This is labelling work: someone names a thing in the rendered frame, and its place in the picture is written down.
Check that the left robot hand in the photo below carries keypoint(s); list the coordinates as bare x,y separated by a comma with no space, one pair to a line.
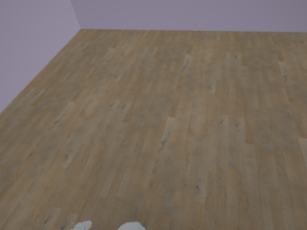
83,225

